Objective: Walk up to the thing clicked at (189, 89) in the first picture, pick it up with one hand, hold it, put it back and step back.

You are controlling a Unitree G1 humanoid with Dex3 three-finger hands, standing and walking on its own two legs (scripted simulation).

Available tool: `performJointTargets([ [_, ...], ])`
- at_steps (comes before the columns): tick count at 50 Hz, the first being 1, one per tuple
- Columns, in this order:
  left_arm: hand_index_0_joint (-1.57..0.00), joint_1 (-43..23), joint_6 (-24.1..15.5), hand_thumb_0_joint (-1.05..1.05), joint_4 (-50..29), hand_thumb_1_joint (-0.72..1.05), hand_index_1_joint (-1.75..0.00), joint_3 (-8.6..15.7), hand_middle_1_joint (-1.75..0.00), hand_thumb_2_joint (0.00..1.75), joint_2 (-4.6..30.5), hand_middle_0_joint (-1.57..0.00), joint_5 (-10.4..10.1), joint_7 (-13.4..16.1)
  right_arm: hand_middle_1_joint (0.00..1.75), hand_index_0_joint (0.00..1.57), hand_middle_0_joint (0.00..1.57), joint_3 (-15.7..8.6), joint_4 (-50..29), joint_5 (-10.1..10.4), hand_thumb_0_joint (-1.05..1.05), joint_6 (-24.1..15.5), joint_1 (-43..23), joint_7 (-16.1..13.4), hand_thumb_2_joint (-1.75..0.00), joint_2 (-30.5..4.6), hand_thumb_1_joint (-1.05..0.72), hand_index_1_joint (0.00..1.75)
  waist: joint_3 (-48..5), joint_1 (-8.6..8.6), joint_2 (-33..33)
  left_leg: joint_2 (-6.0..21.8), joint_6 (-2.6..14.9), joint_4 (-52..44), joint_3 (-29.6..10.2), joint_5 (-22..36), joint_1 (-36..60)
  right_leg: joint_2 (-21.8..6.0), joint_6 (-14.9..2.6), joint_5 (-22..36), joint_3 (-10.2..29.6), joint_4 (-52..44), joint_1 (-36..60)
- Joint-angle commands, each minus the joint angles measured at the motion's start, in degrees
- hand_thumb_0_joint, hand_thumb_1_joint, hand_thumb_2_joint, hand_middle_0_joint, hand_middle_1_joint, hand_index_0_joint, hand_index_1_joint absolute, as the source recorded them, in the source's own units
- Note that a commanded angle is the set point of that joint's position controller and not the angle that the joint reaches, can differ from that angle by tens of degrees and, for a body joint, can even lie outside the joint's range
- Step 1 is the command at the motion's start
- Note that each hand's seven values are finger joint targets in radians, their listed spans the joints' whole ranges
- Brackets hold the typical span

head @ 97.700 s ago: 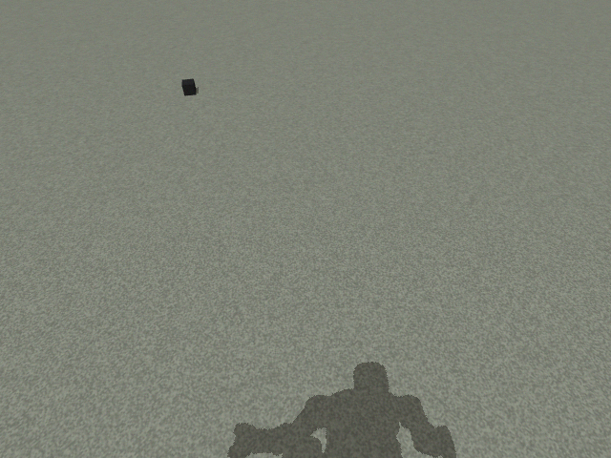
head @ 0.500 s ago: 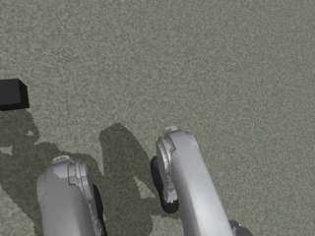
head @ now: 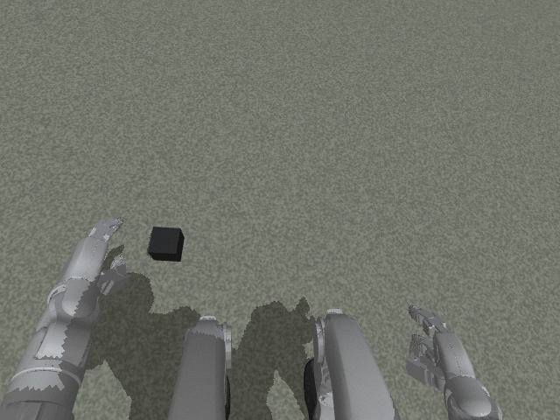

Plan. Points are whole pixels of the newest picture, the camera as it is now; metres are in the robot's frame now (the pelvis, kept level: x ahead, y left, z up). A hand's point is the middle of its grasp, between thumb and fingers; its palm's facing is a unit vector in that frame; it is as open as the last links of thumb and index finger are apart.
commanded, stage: home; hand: left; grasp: from above
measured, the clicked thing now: (167, 244) +0.53 +0.26 -0.51
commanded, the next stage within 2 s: none
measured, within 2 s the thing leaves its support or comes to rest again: neither
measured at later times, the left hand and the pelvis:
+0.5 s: hand (96, 325) +0.25 +0.18 +0.09, palm faces +0.09 -0.97 -0.22, open 7.4 cm; pelvis +0.05 -0.01 +0.15, yaw +2 degrees
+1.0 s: hand (81, 348) +0.22 +0.18 +0.12, palm faces +0.10 -0.97 -0.20, open 7.6 cm; pelvis +0.07 -0.01 +0.17, yaw +3 degrees
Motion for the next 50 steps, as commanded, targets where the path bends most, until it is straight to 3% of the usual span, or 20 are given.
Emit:
performJointTargets([
  [1, -0.20, -3.17, 1.06, 0.00, -13.05, 0.90, -0.30, 4.65, -0.30, 0.90, 7.52, -0.20, -5.59, 2.87, 0.30, 0.20, 0.20, -3.16, -4.64, 0.43, 0.00, -3.30, 5.34, -1.95, -0.90, -8.36, -0.90, 0.30, -21.54, -1.73, 4.95, -0.11, 1.42, -21.32, 0.31, 6.02, 26.11, 1.77, -3.28, 6.56, 1.04, -18.56, 22.59],
  [3, -0.20, -0.26, 2.41, 0.00, -15.87, 0.90, -0.30, 5.34, -0.30, 0.90, 6.85, -0.20, -8.03, 3.17, 0.30, 0.20, 0.20, -2.98, -5.29, 0.53, 0.00, -4.00, 4.78, -2.55, -0.90, -8.25, -0.90, 0.30, -22.88, -1.40, 5.38, -0.11, 1.30, -23.87, 0.21, 8.57, 30.27, 1.72, -3.19, 8.90, 1.29, -20.81, 26.69],
  [11, -0.20, 12.90, 7.04, 0.00, -24.07, 0.90, -0.30, 5.71, -0.30, 0.90, -0.04, -0.20, -16.04, 3.98, 0.30, 0.20, 0.20, -1.19, -6.26, 0.68, 0.00, -7.00, 6.24, -5.78, -0.90, -5.96, -0.90, 0.30, -16.33, -0.43, 4.11, 0.28, 1.06, -34.92, -0.28, 10.17, 40.72, 2.28, -2.89, 10.84, 1.28, -32.28, 38.67],
  [18, -0.20, 24.23, 9.71, 0.00, -32.47, 0.90, -0.30, 4.83, -0.30, 0.90, -4.43, -0.20, -19.70, 3.38, 0.30, 0.20, 0.20, -0.55, -7.59, 0.25, 0.00, -9.61, 8.64, -8.54, -0.90, -5.03, -0.90, 0.30, -10.45, 0.32, 3.14, 0.14, 0.87, -42.99, 0.44, 13.22, 48.80, 2.61, -2.54, 13.46, 0.64, -40.93, 47.73],
  [22, -0.20, 31.22, 10.80, 0.00, -39.05, 0.90, -0.30, 4.59, -0.30, 0.90, -4.76, -0.20, -19.89, 2.84, 0.30, 0.20, 0.20, -0.94, -9.30, -0.06, 0.00, -10.81, 9.61, -9.43, -0.90, -4.80, -0.90, 0.30, -8.54, 1.58, 4.05, 0.19, 0.50, -47.09, 0.67, 16.89, 53.21, 3.09, -2.54, 15.96, -0.36, -44.36, 52.00],
  [24, -0.20, 35.43, 11.50, 0.00, -40.10, 0.90, -0.30, 2.79, -0.30, 0.90, -6.22, -0.20, -19.66, 2.40, 0.30, 0.20, 0.20, -0.82, -9.50, -0.25, 0.00, -11.43, 9.90, -9.77, -0.90, -4.49, -0.90, 0.30, -6.84, 1.17, 3.28, 0.01, 0.59, -47.81, 1.53, 18.88, 54.28, 3.33, -2.61, 17.38, -0.73, -45.64, 53.11],
  [25, -0.20, 37.22, 11.76, 0.00, -40.98, 0.90, -0.30, 3.10, -0.30, 0.90, -6.41, -0.20, -19.66, 2.34, 0.30, 0.20, 0.20, -0.87, -9.95, -0.32, 0.00, -11.67, 9.86, -9.92, -0.90, -4.43, -0.90, 0.30, -5.81, 1.41, 2.89, -0.10, 0.67, -48.17, 1.64, 19.45, 54.76, 3.38, -2.51, 17.85, -0.80, -46.43, 53.56],
  [29, -0.20, 40.45, 12.71, 0.00, -43.23, 0.90, -0.30, 3.06, -0.30, 0.90, -6.66, -0.20, -19.51, 1.57, 0.30, 0.20, 0.20, -0.92, -10.51, -0.55, 0.00, -12.81, 9.42, -10.37, -0.90, -4.38, -0.90, 0.30, -1.78, 1.59, -0.14, -0.35, 1.26, -49.92, 2.10, 17.96, 55.05, 3.34, -2.25, 16.24, -1.30, -49.23, 55.16],
  [35, -0.20, 40.21, 12.76, 0.00, -44.09, 0.90, -0.30, 2.36, -0.30, 0.90, -6.60, -0.20, -18.70, 0.17, 0.30, 0.20, 0.20, -1.41, -10.50, -1.08, 0.00, -14.63, 8.60, -10.48, -0.90, -4.90, -0.90, 0.30, 1.10, 1.59, -0.36, -0.21, 1.04, -51.44, 2.51, 17.51, 56.42, 3.32, -2.12, 15.00, -2.15, -49.45, 54.31],
  [39, -0.20, 38.98, 12.14, 0.00, -44.06, 0.89, -0.30, 2.39, -0.30, 0.89, -6.43, -0.20, -18.26, -0.36, 0.30, 0.20, 0.20, -1.82, -9.85, -1.54, 0.00, -15.53, 8.88, -10.28, -0.90, -5.14, -0.90, 0.30, -1.15, 1.08, 1.36, -0.31, 0.83, -50.61, 2.63, 20.32, 57.90, 3.16, -2.17, 17.58, -1.86, -48.38, 54.82],
  [42, -0.20, 39.22, 11.94, 0.00, -44.63, 0.88, -0.29, 2.84, -0.29, 0.89, -6.17, -0.20, -18.28, -0.20, 0.30, 0.20, 0.20, -1.59, -9.80, -1.63, 0.00, -15.92, 8.23, -10.12, -0.90, -5.04, -0.90, 0.30, -1.81, 2.03, 0.79, -0.51, 0.88, -50.34, 2.48, 20.30, 57.69, 2.95, -2.04, 17.80, -1.82, -48.52, 56.21],
  [44, -0.20, 39.97, 11.95, 0.00, -44.90, 0.89, -0.30, 2.44, -0.30, 0.89, -6.47, -0.20, -18.47, -0.39, 0.30, 0.20, 0.20, -1.72, -9.48, -1.61, 0.00, -16.01, 8.52, -9.99, -0.90, -5.27, -0.90, 0.30, -3.80, 2.04, 2.09, -0.38, 0.57, -50.22, 2.49, 23.37, 59.18, 3.06, -2.30, 20.21, -1.71, -47.69, 57.02],
  [45, -0.19, 39.54, 11.76, 0.00, -44.99, 0.82, -0.28, 2.76, -0.28, 0.85, -6.18, -0.19, -18.32, -0.24, 0.30, 0.20, 0.20, -1.76, -9.53, -1.73, 0.00, -15.99, 8.34, -10.00, -0.90, -5.30, -0.90, 0.30, -3.53, 2.06, 2.41, -0.32, 0.50, -50.26, 2.35, 23.32, 58.84, 3.14, -2.22, 20.20, -1.84, -47.55, 56.78],
  [50, -0.19, 40.06, 11.87, 0.00, -44.57, 0.81, -0.28, 2.42, -0.28, 0.84, -6.35, -0.19, -18.09, 0.09, 0.30, 0.20, 0.20, -1.62, -9.41, -1.76, 0.00, -15.86, 8.13, -9.91, -0.90, -5.21, -0.90, 0.30, -2.86, 2.10, 2.34, -0.32, 0.50, -50.35, 2.43, 23.15, 58.59, 3.13, -2.33, 20.15, -1.77, -47.68, 56.74],
])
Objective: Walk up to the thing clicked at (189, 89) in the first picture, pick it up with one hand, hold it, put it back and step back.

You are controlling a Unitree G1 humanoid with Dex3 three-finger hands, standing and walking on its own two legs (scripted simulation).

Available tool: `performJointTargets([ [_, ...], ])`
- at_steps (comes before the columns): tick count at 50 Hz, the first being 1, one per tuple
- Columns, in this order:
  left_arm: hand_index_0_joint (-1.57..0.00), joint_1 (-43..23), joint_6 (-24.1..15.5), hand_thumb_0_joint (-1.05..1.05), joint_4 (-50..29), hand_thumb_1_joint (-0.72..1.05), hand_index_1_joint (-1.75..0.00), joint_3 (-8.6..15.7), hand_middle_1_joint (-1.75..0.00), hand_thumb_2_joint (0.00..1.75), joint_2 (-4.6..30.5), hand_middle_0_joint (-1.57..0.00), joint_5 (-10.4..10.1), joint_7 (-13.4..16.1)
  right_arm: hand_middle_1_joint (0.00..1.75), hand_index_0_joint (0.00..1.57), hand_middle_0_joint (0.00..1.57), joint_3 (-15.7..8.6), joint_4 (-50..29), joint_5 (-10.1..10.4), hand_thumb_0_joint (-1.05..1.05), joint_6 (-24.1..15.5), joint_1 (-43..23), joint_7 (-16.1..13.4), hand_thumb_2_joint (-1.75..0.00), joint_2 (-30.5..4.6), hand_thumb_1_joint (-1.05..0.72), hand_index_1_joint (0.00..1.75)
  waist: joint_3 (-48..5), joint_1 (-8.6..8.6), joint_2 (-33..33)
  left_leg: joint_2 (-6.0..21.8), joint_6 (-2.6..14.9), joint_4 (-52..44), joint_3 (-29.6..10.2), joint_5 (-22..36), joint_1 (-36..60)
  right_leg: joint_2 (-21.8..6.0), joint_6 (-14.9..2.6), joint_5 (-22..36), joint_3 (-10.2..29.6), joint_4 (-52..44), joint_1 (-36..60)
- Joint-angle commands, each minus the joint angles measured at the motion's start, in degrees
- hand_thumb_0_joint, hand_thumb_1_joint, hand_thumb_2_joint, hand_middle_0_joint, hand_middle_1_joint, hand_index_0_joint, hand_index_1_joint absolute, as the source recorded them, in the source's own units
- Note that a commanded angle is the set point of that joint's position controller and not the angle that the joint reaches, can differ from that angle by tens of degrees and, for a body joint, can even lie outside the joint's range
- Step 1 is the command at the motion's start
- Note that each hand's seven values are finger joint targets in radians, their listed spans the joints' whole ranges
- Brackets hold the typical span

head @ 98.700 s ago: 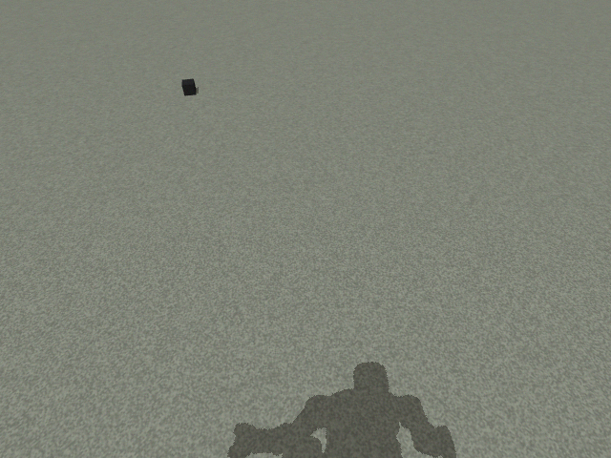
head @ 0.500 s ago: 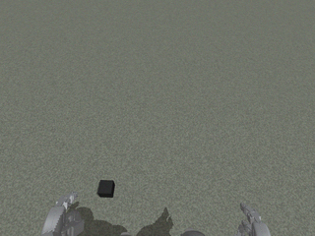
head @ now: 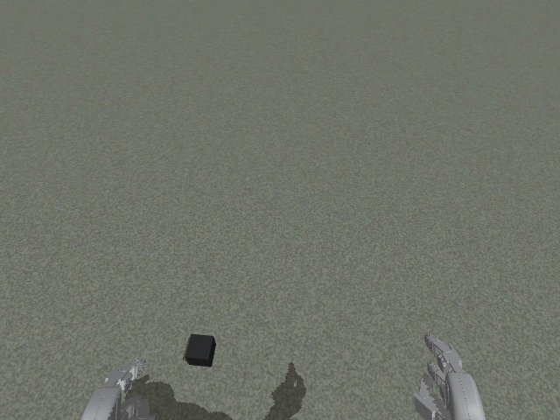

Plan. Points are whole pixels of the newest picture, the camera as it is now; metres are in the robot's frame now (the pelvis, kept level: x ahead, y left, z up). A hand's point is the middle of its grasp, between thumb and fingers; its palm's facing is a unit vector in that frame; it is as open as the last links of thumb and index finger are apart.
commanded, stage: home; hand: left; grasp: from above
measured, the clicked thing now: (201, 350) +0.47 +0.25 -0.68
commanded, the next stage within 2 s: stand in 1.64 s
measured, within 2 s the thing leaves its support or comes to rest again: neither
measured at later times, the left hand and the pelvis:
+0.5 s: hand out of the picture +0.16 +0.18 -0.05, palm faces +0.04 -0.98 -0.20, open 8.4 cm; pelvis +0.00 +0.00 +0.00, yaw -1 degrees
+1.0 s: hand out of the picture +0.16 +0.18 -0.05, palm faces +0.04 -0.98 -0.21, open 8.0 cm; pelvis +0.00 +0.00 +0.00, yaw +0 degrees
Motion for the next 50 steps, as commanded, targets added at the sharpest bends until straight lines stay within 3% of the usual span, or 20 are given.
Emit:
performJointTargets([
  [1, -0.19, -0.92, -2.68, 0.00, -10.93, 0.78, -0.28, 3.57, -0.28, 0.83, 6.05, -0.19, 0.68, 0.56, 0.30, 0.20, 0.20, -3.13, -8.39, -0.18, 0.00, -3.17, -3.10, -0.61, -0.90, -7.19, -0.90, 0.30, -4.73, -0.46, 1.13, -1.62, 1.20, -9.32, 1.39, 16.10, 5.26, 2.32, -1.38, 13.05, -1.29, -7.17, 3.89],
  [12, -0.18, -0.59, -2.42, 0.00, -10.68, 0.72, -0.27, 3.67, -0.27, 0.79, 5.76, -0.18, 0.10, 0.37, 0.30, 0.20, 0.20, -3.26, -8.52, -0.09, 0.00, -3.26, -2.65, -0.63, -0.90, -7.19, -0.90, 0.30, -5.87, -0.21, -0.27, -1.71, 1.31, -8.75, 1.65, 16.37, 4.81, 2.16, -1.15, 13.70, -0.97, -7.17, 4.93],
  [27, -0.19, -2.09, -2.04, 0.00, -11.45, 0.76, -0.28, 3.55, -0.28, 0.82, 6.13, -0.19, 0.51, 0.30, 0.30, 0.20, 0.20, -3.29, -8.65, 0.10, 0.00, -3.57, -2.92, -0.78, -0.90, -7.29, -0.90, 0.30, -3.25, -0.44, 0.11, -1.56, 1.53, -9.98, 1.67, 9.87, 3.45, 2.09, -1.06, 8.07, -0.84, -8.21, 2.95],
  [35, -0.19, -1.27, -1.94, 0.00, -11.46, 0.77, -0.28, 2.97, -0.28, 0.82, 5.65, -0.19, 0.47, 0.26, 0.30, 0.20, 0.20, -3.25, -8.81, 0.13, 0.00, -3.65, -2.85, -0.87, -0.90, -7.06, -0.90, 0.30, -4.55, -0.66, 0.13, -1.45, 1.44, -9.46, 1.59, 11.90, 4.31, 2.14, -1.13, 9.45, -0.88, -7.84, 3.13],
  [42, -0.19, -2.05, -2.09, 0.00, -11.89, 0.80, -0.28, 4.18, -0.28, 0.84, 7.08, -0.19, 0.20, 0.25, 0.30, 0.20, 0.20, -3.59, -8.45, 0.10, 0.00, -3.72, -2.88, -0.83, -0.90, -7.73, -0.90, 0.30, -4.23, -0.49, -0.46, -1.49, 1.61, -9.81, 1.44, 9.45, 3.41, 2.07, -1.02, 7.59, -0.76, -8.00, 3.28],
  [43, -0.19, -1.16, -2.11, 0.00, -11.79, 0.79, -0.28, 3.24, -0.28, 0.84, 5.85, -0.19, 0.25, 0.13, 0.30, 0.20, 0.20, -3.25, -8.72, 0.11, 0.00, -3.79, -2.89, -0.81, -0.90, -6.99, -0.90, 0.30, -5.22, -0.38, 0.36, -1.55, 1.42, -9.33, 1.55, 11.67, 3.91, 2.03, -1.10, 9.41, -0.74, -7.56, 3.52],
  [48, -0.19, -1.08, -2.14, 0.00, -11.59, 0.80, -0.28, 3.94, -0.28, 0.84, 6.72, -0.19, 0.41, 0.41, 0.30, 0.20, 0.20, -3.52, -8.37, 0.08, 0.00, -3.47, -2.40, -0.89, -0.90, -7.29, -0.90, 0.30, -5.53, -0.52, 0.26, -1.46, 1.42, -8.72, 1.72, 13.98, 4.44, 2.04, -1.18, 11.31, -0.62, -7.22, 3.63],
  [49, -0.19, -1.24, -2.19, 0.00, -11.36, 0.78, -0.28, 2.86, -0.28, 0.83, 5.63, -0.19, 0.22, 0.22, 0.30, 0.20, 0.20, -3.33, -8.65, 0.12, 0.00, -3.51, -2.46, -0.88, -0.90, -7.08, -0.90, 0.30, -5.25, -0.81, 0.01, -1.49, 1.43, -8.59, 1.72, 14.54, 4.54, 2.08, -1.09, 11.93, -0.73, -7.29, 3.74],
  [50, -0.19, -1.08, -2.15, 0.00, -11.62, 0.83, -0.29, 3.68, -0.29, 0.86, 6.35, -0.19, 0.26, 0.34, 0.30, 0.20, 0.20, -3.42, -8.71, 0.12, 0.00, -3.44, -2.48, -0.94, -0.90, -7.09, -0.90, 0.30, -5.62, -0.53, -0.68, -1.52, 1.52, -8.45, 1.64, 14.33, 4.21, 2.05, -0.99, 11.89, -0.74, -7.37, 3.83],
])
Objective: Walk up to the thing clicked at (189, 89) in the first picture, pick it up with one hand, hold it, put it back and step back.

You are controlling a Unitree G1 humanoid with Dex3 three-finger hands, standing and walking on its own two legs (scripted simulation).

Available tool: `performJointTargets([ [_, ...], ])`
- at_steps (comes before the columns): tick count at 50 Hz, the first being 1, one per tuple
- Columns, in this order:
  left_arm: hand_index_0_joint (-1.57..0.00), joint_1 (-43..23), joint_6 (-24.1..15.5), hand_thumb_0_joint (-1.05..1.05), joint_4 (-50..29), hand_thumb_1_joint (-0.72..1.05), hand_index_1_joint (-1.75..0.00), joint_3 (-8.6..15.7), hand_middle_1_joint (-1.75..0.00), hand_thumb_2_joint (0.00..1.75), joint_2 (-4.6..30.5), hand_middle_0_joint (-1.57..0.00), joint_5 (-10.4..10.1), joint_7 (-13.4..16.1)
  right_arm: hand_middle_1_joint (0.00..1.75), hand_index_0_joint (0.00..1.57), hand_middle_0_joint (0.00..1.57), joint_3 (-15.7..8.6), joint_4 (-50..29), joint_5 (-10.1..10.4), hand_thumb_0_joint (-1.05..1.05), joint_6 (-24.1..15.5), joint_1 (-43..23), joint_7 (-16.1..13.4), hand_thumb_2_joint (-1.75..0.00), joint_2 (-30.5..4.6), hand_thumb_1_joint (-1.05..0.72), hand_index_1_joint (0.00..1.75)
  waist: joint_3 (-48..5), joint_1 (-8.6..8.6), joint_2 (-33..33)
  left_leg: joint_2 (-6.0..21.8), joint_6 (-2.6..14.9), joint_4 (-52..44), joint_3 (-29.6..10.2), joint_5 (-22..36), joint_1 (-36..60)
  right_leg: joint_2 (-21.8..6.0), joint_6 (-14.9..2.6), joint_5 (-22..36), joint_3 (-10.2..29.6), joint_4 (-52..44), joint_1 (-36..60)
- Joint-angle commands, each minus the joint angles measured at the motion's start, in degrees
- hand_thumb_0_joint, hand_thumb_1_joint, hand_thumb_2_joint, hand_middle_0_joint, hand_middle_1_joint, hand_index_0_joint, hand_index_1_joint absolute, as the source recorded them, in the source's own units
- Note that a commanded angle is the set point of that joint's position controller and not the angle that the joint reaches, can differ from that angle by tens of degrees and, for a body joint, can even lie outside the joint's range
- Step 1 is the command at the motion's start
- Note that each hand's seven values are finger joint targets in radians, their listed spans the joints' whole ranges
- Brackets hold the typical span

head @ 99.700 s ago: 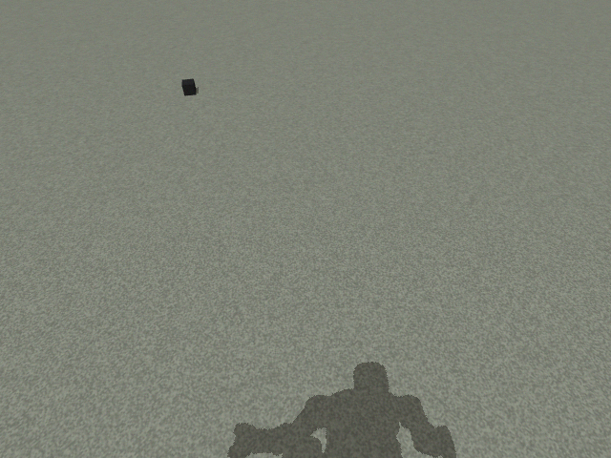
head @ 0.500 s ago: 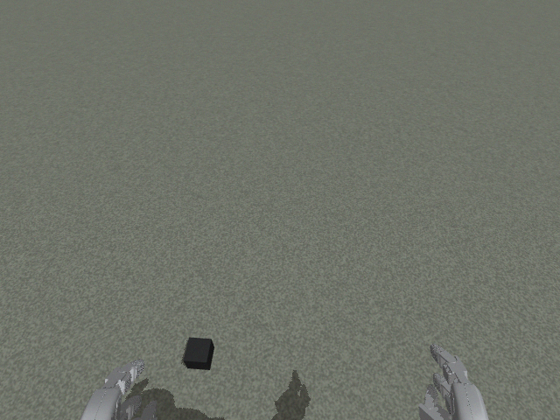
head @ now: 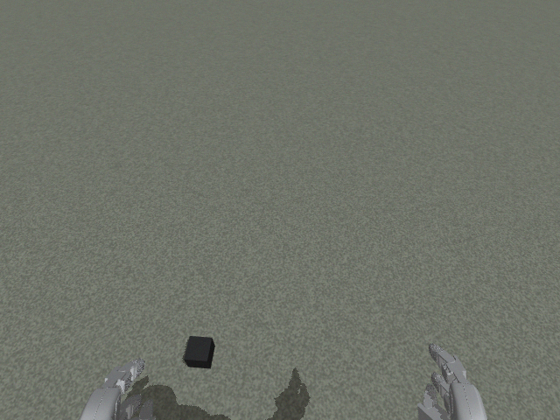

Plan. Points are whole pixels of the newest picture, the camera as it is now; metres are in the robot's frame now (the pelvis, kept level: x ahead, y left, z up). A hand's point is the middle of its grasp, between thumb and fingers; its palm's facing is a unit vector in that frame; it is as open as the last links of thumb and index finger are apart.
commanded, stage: home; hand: left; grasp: from above
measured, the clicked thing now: (200, 352) +0.47 +0.25 -0.68
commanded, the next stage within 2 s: stand in 0.64 s
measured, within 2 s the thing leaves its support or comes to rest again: neither
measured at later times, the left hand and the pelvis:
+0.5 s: hand (149, 416) +0.17 +0.18 -0.05, palm faces +0.04 -0.98 -0.20, open 7.5 cm; pelvis +0.01 +0.00 +0.00, yaw +0 degrees
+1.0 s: hand out of the picture +0.13 +0.23 -0.10, palm faces +0.02 -0.94 -0.35, open 7.4 cm; pelvis +0.00 +0.00 +0.03, yaw +0 degrees
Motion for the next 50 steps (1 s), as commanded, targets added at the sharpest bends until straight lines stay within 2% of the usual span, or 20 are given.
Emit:
performJointTargets([
  [1, -0.19, -1.11, -2.61, 0.00, -10.87, 0.81, -0.28, 4.56, -0.28, 0.85, 6.78, -0.19, 0.51, 0.53, 0.30, 0.20, 0.20, -3.18, -9.06, -0.18, 0.00, -3.31, -3.75, -0.75, -0.90, -7.41, -0.90, 0.30, -4.85, -0.11, -1.35, -1.79, 1.72, -8.91, 1.44, 14.25, 4.36, 1.69, -0.88, 11.78, -1.05, -8.18, 4.71],
  [2, -0.19, -1.34, -2.69, 0.00, -10.86, 0.79, -0.28, 3.01, -0.28, 0.84, 5.54, -0.19, 0.50, 0.32, 0.30, 0.20, 0.20, -2.93, -9.19, -0.21, 0.00, -3.37, -4.02, -0.69, -0.90, -7.04, -0.90, 0.30, -4.60, -0.16, -0.51, -1.83, 1.64, -9.09, 1.41, 13.84, 4.09, 1.74, -0.87, 11.46, -1.07, -8.18, 4.18],
  [4, -0.19, -1.22, -2.74, 0.00, -11.38, 0.84, -0.29, 4.79, -0.29, 0.87, 7.19, -0.19, 0.40, 0.44, 0.30, 0.20, 0.20, -3.19, -9.24, -0.19, 0.00, -3.31, -4.01, -0.71, -0.90, -7.41, -0.90, 0.30, -4.78, 0.11, -0.92, -1.80, 1.70, -9.13, 1.35, 13.37, 4.04, 1.74, -0.89, 10.94, -1.05, -8.28, 4.50],
  [6, -0.19, -1.28, -2.77, 0.00, -11.11, 0.83, -0.29, 2.78, -0.29, 0.86, 5.56, -0.19, 0.49, 0.22, 0.30, 0.20, 0.20, -3.06, -9.36, -0.18, 0.00, -3.33, -4.03, -0.62, -0.90, -7.13, -0.90, 0.30, -4.69, -0.39, -0.42, -1.77, 1.56, -9.21, 1.38, 13.93, 4.43, 1.78, -0.95, 11.38, -1.07, -8.03, 4.19],
  [8, -0.19, -0.15, -2.53, 0.00, -10.36, 0.85, -0.29, 2.76, -0.29, 0.87, 5.15, -0.19, 0.50, 0.27, 0.30, 0.20, 0.20, -3.01, -9.31, -0.11, 0.00, -3.27, -3.91, -0.62, -0.90, -7.14, -0.90, 0.30, -4.62, -0.10, -0.38, -1.66, 1.42, -9.27, 1.27, 14.99, 4.57, 1.84, -1.01, 12.11, -1.27, -7.68, 4.37],
  [10, -0.20, -0.62, -2.55, 0.00, -11.22, 0.89, -0.30, 4.79, -0.30, 0.89, 7.27, -0.20, 0.58, 0.59, 0.30, 0.20, 0.20, -3.39, -9.43, -0.10, 0.00, -3.11, -3.94, -0.68, -0.90, -7.62, -0.90, 0.30, -4.11, 0.21, -0.31, -1.67, 1.50, -9.40, 1.32, 13.59, 4.06, 1.84, -0.99, 10.89, -1.16, -7.86, 4.01],
  [12, -0.20, -1.44, -2.68, 0.00, -11.38, 0.87, -0.29, 3.13, -0.29, 0.88, 6.07, -0.20, 0.60, 0.46, 0.30, 0.20, 0.20, -3.25, -9.48, -0.18, 0.00, -3.13, -4.03, -0.63, -0.90, -7.45, -0.90, 0.30, -3.90, -0.47, -0.19, -1.69, 1.55, -9.43, 1.40, 12.37, 4.22, 1.86, -0.90, 10.04, -1.08, -8.05, 3.43],
  [16, -0.20, -0.39, -2.50, 0.00, -11.29, 0.90, -0.30, 3.73, -0.30, 0.90, 6.45, -0.20, 0.35, 0.58, 0.30, 0.20, 0.20, -3.23, -9.50, -0.03, 0.00, -3.10, -4.01, -0.65, -0.90, -7.40, -0.90, 0.30, -4.64, -0.13, -1.09, -1.76, 1.67, -8.96, 1.29, 12.86, 3.75, 1.74, -0.89, 10.57, -1.05, -8.06, 3.99],
  [20, -0.20, 0.08, -2.70, 0.00, -11.91, 0.90, -0.30, 2.59, -0.30, 0.90, 5.17, -0.20, 0.16, 0.41, 0.30, 0.20, 0.20, -3.21, -9.70, -0.07, 0.00, -2.91, -3.61, -0.50, -0.90, -7.27, -0.90, 0.30, -5.88, -0.15, -0.17, -1.45, 1.19, -8.81, 0.94, 17.24, 5.06, 2.02, -1.15, 13.73, -1.41, -6.71, 4.35],
  [24, -0.20, -1.28, -2.71, 0.00, -12.00, 0.90, -0.30, 4.20, -0.30, 0.90, 6.82, -0.20, 0.29, 0.65, 0.30, 0.20, 0.20, -3.74, -9.55, -0.02, 0.00, -2.65, -3.65, -0.49, -0.90, -7.99, -0.90, 0.30, -4.35, -0.30, -0.76, -1.59, 1.57, -8.85, 1.12, 13.97, 3.91, 1.86, -0.98, 11.49, -1.06, -7.69, 3.72],
  [35, -0.20, -0.42, -2.72, 0.00, -13.20, 0.90, -0.30, 3.33, -0.30, 0.90, 6.56, -0.20, 0.20, 0.63, 0.30, 0.20, 0.20, -3.41, -9.71, 0.03, 0.00, -2.17, -3.49, -0.35, -0.90, -7.46, -0.90, 0.30, -5.84, -0.11, 0.72, -1.53, 1.19, -8.45, 1.05, 17.82, 5.10, 1.80, -1.08, 14.41, -1.11, -6.64, 4.33],
  [36, -0.20, 0.50, -2.67, 0.00, -11.94, 0.90, -0.30, 3.62, -0.30, 0.90, 6.18, -0.20, 0.24, 0.68, 0.30, 0.20, 0.20, -3.60, -9.69, 0.01, 0.00, -2.16, -3.47, -0.32, -0.90, -7.59, -0.90, 0.30, -5.71, -0.11, 0.17, -1.35, 1.09, -8.45, 0.98, 18.35, 5.43, 1.95, -1.16, 14.57, -1.31, -6.41, 4.30],
  [37, -0.20, -16.97, -14.66, 0.00, 8.17, 0.90, -0.30, 3.52, -0.30, 0.90, 10.61, -0.20, 7.10, 2.94, 0.30, 0.20, 0.20, -5.20, 4.89, -7.27, 0.00, 3.70, -6.94, 3.10, -0.90, -13.76, -0.90, 0.30, 7.15, 4.65, -2.50, 1.30, 4.19, -13.70, -0.86, 30.22, 7.42, -2.38, -2.95, 16.21, 2.71, -8.00, 13.86],
  [38, -0.20, -11.14, -18.52, 0.00, 18.09, 0.90, -0.30, 4.57, -0.30, 0.90, 11.10, -0.20, 7.06, 2.55, 0.30, 0.20, 0.20, -6.24, 5.60, -7.31, 0.00, 6.02, -7.25, 4.59, -0.90, -14.45, -0.90, 0.30, 1.95, 4.59, -4.73, 0.64, 4.84, -13.12, 0.67, 31.50, 11.40, -2.90, -5.03, 17.60, 5.14, -9.48, 16.35],
  [39, -0.20, -10.50, -20.51, 0.00, 20.77, 0.90, -0.30, 4.45, -0.30, 0.90, 11.75, -0.20, 7.47, 2.28, 0.30, 0.20, 0.20, -5.93, 5.13, -7.20, 0.00, 7.09, -6.79, 5.63, -0.90, -14.21, -0.90, 0.30, 0.26, 3.79, -5.73, 0.58, 4.90, -12.77, 0.94, 33.38, 14.18, -3.35, -5.93, 21.09, 6.07, -9.55, 16.50],
  [40, -0.20, -12.08, -21.57, 0.00, 22.35, 0.90, -0.30, 3.98, -0.30, 0.90, 12.05, -0.20, 7.25, 1.92, 0.30, 0.20, 0.20, -5.68, 4.80, -7.19, 0.00, 7.87, -5.61, 6.42, -0.90, -13.97, -0.90, 0.30, 1.08, 2.49, -3.22, 0.72, 5.14, -14.39, -0.43, 30.13, 14.30, -3.04, -5.42, 21.46, 6.25, -10.57, 15.05],
  [42, -0.20, -14.51, -23.24, 0.00, 27.25, 0.90, -0.30, 3.56, -0.30, 0.90, 12.40, -0.20, 6.65, 1.54, 0.30, 0.20, 0.20, -5.60, 7.30, -4.21, 0.00, 8.36, -6.40, 8.15, -0.90, -12.47, -0.90, 0.30, -0.37, 3.28, -2.05, 0.20, 5.07, -17.05, -0.33, 26.53, 17.17, -4.08, -4.38, 21.74, 6.12, -11.09, 19.28],
  [44, -0.20, -15.49, -23.46, 0.00, 31.87, 0.90, -0.30, 3.96, -0.30, 0.90, 12.05, -0.20, 6.05, 1.46, 0.30, 0.20, 0.20, -6.13, 8.23, -3.43, 0.00, 9.02, -8.52, 8.87, -0.90, -12.69, -0.90, 0.30, -0.01, 3.99, -5.15, -0.22, 4.35, -17.41, 0.42, 25.11, 18.67, -4.28, -4.09, 19.94, 6.54, -13.28, 18.78],
  [47, -0.20, -17.27, -24.67, 0.00, 38.53, 0.90, -0.30, 3.67, -0.30, 0.90, 11.91, -0.20, 5.92, 1.66, 0.30, 0.20, 0.20, -6.70, 11.32, -3.33, 0.00, 10.00, -8.89, 9.44, -0.90, -12.04, -0.90, 0.30, 1.90, 3.86, -5.35, -0.27, 4.31, -19.89, -0.26, 19.15, 19.74, -5.22, -3.45, 15.13, 7.14, -17.56, 19.33],
  [50, -0.20, -18.89, -25.65, 0.00, 43.38, 0.90, -0.30, 3.73, -0.30, 0.90, 11.75, -0.20, 5.86, 1.63, 0.30, 0.20, 0.20, -6.91, 13.65, -3.71, 0.00, 10.57, -8.30, 9.25, -0.90, -12.86, -0.90, 0.30, 3.26, 3.31, -2.51, 1.21, 4.64, -23.71, -2.16, 18.99, 21.50, -4.40, -2.84, 15.19, 5.71, -18.01, 20.06],
])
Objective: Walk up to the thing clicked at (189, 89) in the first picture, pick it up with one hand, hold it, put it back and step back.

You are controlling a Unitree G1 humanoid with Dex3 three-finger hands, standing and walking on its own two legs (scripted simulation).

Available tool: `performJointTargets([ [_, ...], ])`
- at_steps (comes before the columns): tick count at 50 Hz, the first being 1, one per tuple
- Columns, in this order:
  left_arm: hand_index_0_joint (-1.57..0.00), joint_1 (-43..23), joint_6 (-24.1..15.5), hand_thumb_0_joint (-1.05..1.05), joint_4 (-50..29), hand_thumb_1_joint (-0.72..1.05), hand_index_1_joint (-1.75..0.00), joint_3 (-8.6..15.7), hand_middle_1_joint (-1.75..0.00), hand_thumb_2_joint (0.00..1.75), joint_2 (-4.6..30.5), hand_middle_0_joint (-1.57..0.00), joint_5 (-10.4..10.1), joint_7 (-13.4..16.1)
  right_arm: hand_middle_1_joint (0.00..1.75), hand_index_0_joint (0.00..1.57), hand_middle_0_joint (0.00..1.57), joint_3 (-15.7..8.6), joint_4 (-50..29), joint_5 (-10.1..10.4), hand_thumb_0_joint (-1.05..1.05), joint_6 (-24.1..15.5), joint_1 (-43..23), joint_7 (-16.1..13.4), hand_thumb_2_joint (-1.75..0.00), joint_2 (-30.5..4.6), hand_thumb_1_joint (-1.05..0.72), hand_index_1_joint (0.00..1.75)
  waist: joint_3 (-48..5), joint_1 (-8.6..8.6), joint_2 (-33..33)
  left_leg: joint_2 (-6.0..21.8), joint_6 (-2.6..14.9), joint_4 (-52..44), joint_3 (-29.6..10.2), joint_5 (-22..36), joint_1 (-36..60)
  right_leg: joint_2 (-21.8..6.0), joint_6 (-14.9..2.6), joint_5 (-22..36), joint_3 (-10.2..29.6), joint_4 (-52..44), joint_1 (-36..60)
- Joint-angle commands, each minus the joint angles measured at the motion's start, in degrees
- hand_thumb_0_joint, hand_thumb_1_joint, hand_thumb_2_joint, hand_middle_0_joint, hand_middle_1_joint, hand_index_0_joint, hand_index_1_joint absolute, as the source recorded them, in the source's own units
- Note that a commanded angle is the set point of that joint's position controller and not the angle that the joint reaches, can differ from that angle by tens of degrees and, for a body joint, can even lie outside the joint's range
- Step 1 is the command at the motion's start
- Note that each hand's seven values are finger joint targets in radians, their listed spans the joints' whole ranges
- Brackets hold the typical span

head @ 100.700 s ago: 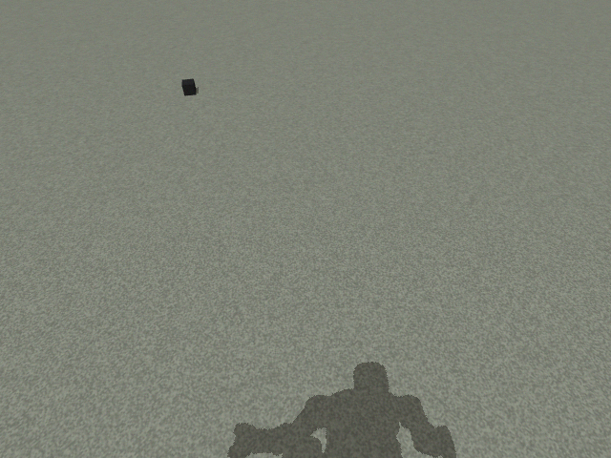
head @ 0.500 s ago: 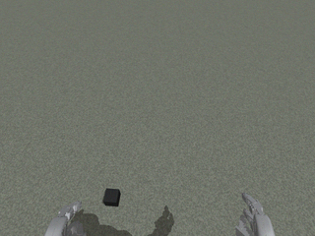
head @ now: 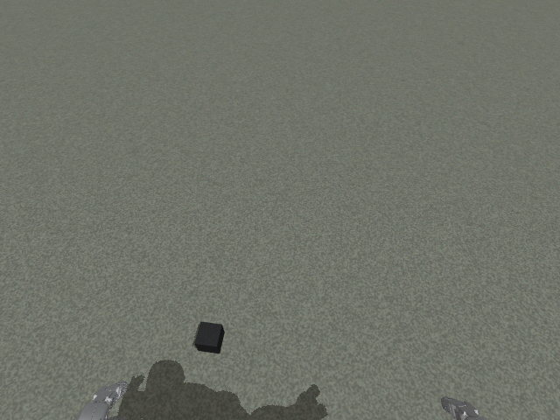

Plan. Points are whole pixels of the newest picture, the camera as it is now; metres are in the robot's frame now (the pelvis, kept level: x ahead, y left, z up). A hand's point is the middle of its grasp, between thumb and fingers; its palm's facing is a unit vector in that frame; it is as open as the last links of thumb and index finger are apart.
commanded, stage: stand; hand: left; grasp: from above
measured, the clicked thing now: (210, 337) +0.47 +0.26 -0.71
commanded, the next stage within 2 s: none
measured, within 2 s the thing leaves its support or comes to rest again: neither
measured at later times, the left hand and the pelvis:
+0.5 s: hand out of the picture +0.04 +0.24 -0.13, palm faces +0.05 -0.94 -0.33, open 7.4 cm; pelvis -0.01 +0.01 +0.03, yaw +1 degrees
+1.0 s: hand out of the picture +0.05 +0.24 -0.12, palm faces +0.04 -0.94 -0.34, open 7.4 cm; pelvis +0.00 -0.01 +0.04, yaw +1 degrees
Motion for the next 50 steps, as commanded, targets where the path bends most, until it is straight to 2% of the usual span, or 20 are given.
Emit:
performJointTargets([
  [1, -0.20, -2.39, -3.76, 0.00, 0.90, 0.90, -0.30, 2.95, -0.30, 0.90, 7.62, -0.20, 0.14, 0.47, 0.30, 0.20, 0.20, -3.15, -2.72, -0.18, 0.00, -1.16, -2.47, -0.36, -0.90, -9.24, -0.90, 0.30, -5.73, 0.57, 2.68, 3.92, 3.81, -12.35, -5.95, 11.48, 4.02, -1.69, -2.80, 10.35, 2.47, -10.36, 6.72],
  [2, -0.20, -2.20, -3.99, 0.00, 2.67, 0.90, -0.30, 2.91, -0.30, 0.90, 7.84, -0.20, 0.25, 0.38, 0.30, 0.20, 0.20, -3.14, -2.05, -0.08, 0.00, -1.01, -3.05, -0.29, -0.90, -9.14, -0.90, 0.30, -4.58, 0.52, 1.92, 4.01, 3.68, -13.46, -6.12, 10.52, 3.97, -1.71, -2.93, 9.77, 2.59, -11.83, 7.17],
  [10, -0.20, -2.47, -4.97, 0.00, 13.12, 0.90, -0.30, 2.66, -0.30, 0.90, 9.46, -0.20, -0.56, 0.60, 0.30, 0.20, 0.20, -2.84, 4.28, 0.94, 0.00, -0.03, -0.79, -1.08, -0.90, -9.93, -0.90, 0.30, -3.91, -0.64, -0.60, 4.27, 2.49, -17.14, -5.20, 19.88, 11.02, -3.63, -3.07, 19.48, 3.54, -18.36, 13.00],
  [14, -0.20, -3.12, -4.85, 0.00, 16.64, 0.90, -0.30, 2.21, -0.30, 0.90, 9.47, -0.20, -0.81, 0.60, 0.30, 0.20, 0.20, -2.51, 6.95, 1.21, 0.00, 0.31, -0.83, -1.26, -0.90, -10.38, -0.90, 0.30, -2.32, -0.67, 1.15, 5.00, 2.29, -20.77, -5.54, 19.64, 11.99, -3.40, -2.46, 17.88, 3.05, -21.12, 15.16],
  [17, -0.20, -3.76, -4.45, 0.00, 19.07, 0.90, -0.30, 2.03, -0.30, 0.90, 9.46, -0.20, -0.77, 0.51, 0.30, 0.20, 0.20, -2.11, 8.28, 1.29, 0.00, 0.50, -1.78, -1.20, -0.90, -10.59, -0.90, 0.30, -0.27, -0.38, 2.55, 5.28, 1.96, -24.42, -6.40, 15.54, 10.58, -2.87, -1.94, 14.47, 2.40, -22.48, 16.35],
  [18, -0.20, -3.46, -4.49, 0.00, 19.78, 0.90, -0.30, 2.15, -0.30, 0.90, 9.90, -0.20, -0.76, 0.52, 0.30, 0.20, 0.20, -2.20, 8.56, 1.25, 0.00, 0.54, -2.13, -1.20, -0.90, -10.75, -0.90, 0.30, -0.38, 0.05, 2.20, 5.71, 2.09, -24.98, -6.60, 15.37, 10.99, -3.09, -2.06, 14.13, 2.26, -22.72, 16.99],
  [21, -0.20, -4.14, -4.61, 0.00, 21.45, 0.90, -0.30, 2.06, -0.30, 0.90, 10.10, -0.20, -0.70, 0.40, 0.30, 0.20, 0.20, -2.15, 9.66, 1.41, 0.00, 0.56, -2.08, -1.22, -0.90, -10.70, -0.90, 0.30, 0.00, -0.22, 0.95, 5.60, 1.70, -25.54, -6.17, 16.88, 12.05, -3.39, -1.94, 14.16, 2.47, -24.52, 17.27],
  [23, -0.20, -3.72, -4.58, 0.00, 22.56, 0.90, -0.30, 1.86, -0.30, 0.90, 9.88, -0.20, -0.65, 0.28, 0.30, 0.20, 0.20, -2.10, 10.34, 1.39, 0.00, 0.60, -2.26, -1.16, -0.90, -10.88, -0.90, 0.30, 0.67, -0.01, 1.18, 5.58, 1.57, -26.51, -6.36, 14.61, 12.01, -3.28, -1.80, 13.19, 2.28, -25.29, 17.14],
  [26, -0.20, -4.18, -4.60, 0.00, 23.53, 0.90, -0.30, 1.85, -0.30, 0.90, 10.30, -0.20, -0.59, 0.03, 0.30, 0.20, 0.20, -2.11, 10.89, 1.40, 0.00, 0.91, -2.85, -0.92, -0.90, -11.31, -0.90, 0.30, 2.37, -0.03, 1.17, 5.46, 1.57, -28.24, -6.79, 8.19, 10.53, -2.93, -1.58, 9.99, 2.31, -26.42, 16.36],
  [28, -0.20, -4.40, -4.58, 0.00, 24.01, 0.90, -0.30, 1.96, -0.30, 0.90, 10.82, -0.20, -0.71, -0.10, 0.30, 0.20, 0.20, -2.02, 11.26, 1.43, 0.00, 0.83, -2.74, -0.82, -0.90, -11.33, -0.90, 0.30, 2.30, -0.15, 1.59, 5.67, 1.58, -29.01, -7.05, 7.89, 10.51, -3.14, -1.79, 11.00, 2.58, -26.49, 16.75],
  [32, -0.20, -4.94, -4.99, 0.00, 24.63, 0.90, -0.30, 1.70, -0.30, 0.90, 10.77, -0.20, -0.68, -0.12, 0.30, 0.20, 0.20, -1.82, 11.75, 1.60, 0.00, 0.70, -2.98, -0.65, -0.90, -11.38, -0.90, 0.30, 0.74, -0.35, 0.29, 5.60, 1.47, -27.68, -6.15, 12.96, 12.99, -3.73, -1.64, 12.44, 2.98, -27.67, 17.05],
  [35, -0.20, -5.45, -4.95, 0.00, 25.12, 0.90, -0.30, 1.73, -0.30, 0.90, 11.58, -0.20, -0.75, -0.15, 0.30, 0.20, 0.20, -1.60, 12.05, 1.64, 0.00, 0.82, -3.17, -0.54, -0.90, -11.37, -0.90, 0.30, 1.22, -0.46, 0.03, 5.49, 1.34, -27.82, -6.02, 11.61, 13.22, -3.60, -1.61, 10.60, 3.03, -28.48, 16.22],
  [38, -0.20, -5.69, -5.13, 0.00, 25.35, 0.90, -0.30, 1.63, -0.30, 0.90, 11.47, -0.20, -1.01, -0.21, 0.30, 0.20, 0.20, -1.43, 12.50, 1.67, 0.00, 0.84, -3.14, -0.52, -0.90, -11.68, -0.90, 0.30, 0.32, -0.44, 0.55, 5.88, 1.54, -27.68, -5.81, 13.89, 13.55, -4.13, -1.74, 13.40, 3.46, -28.42, 17.44],
  [40, -0.20, -5.96, -5.32, 0.00, 25.51, 0.90, -0.30, 1.62, -0.30, 0.90, 11.68, -0.20, -1.06, -0.13, 0.30, 0.20, 0.20, -1.35, 12.52, 1.75, 0.00, 0.66, -3.25, -0.56, -0.90, -11.87, -0.90, 0.30, -1.37, -0.59, -0.35, 6.19, 1.45, -26.88, -5.58, 19.22, 15.30, -4.40, -1.82, 17.52, 3.44, -28.22, 18.38],
  [41, -0.20, -5.96, -5.33, 0.00, 25.72, 0.90, -0.30, 1.52, -0.30, 0.90, 11.48, -0.20, -1.17, -0.12, 0.30, 0.20, 0.20, -1.26, 12.63, 1.77, 0.00, 0.60, -3.23, -0.56, -0.90, -11.84, -0.90, 0.30, -1.24, -0.61, -0.06, 6.12, 1.42, -26.66, -5.35, 19.90, 15.17, -4.34, -1.72, 18.44, 3.30, -28.19, 18.76],
  [44, -0.20, -6.54, -5.23, 0.00, 25.88, 0.90, -0.30, 1.57, -0.30, 0.90, 12.04, -0.20, -1.24, -0.23, 0.30, 0.20, 0.20, -0.98, 13.03, 1.74, 0.00, 0.74, -3.01, -0.59, -0.90, -12.13, -0.90, 0.30, -0.04, -0.76, 0.45, 6.01, 1.44, -27.69, -5.39, 16.71, 13.69, -4.22, -1.69, 15.90, 3.40, -28.70, 18.70],
  [50, -0.20, -7.02, -5.18, 0.00, 25.98, 0.90, -0.30, 1.56, -0.30, 0.90, 12.27, -0.20, -1.42, -0.45, 0.30, 0.20, 0.20, -0.54, 13.52, 1.92, 0.00, 0.51, -3.16, -0.58, -0.90, -12.35, -0.90, 0.30, -0.95, -0.63, 1.01, 6.48, 1.15, -27.75, -5.17, 20.37, 14.49, -4.48, -1.83, 19.59, 3.40, -28.39, 19.73],
])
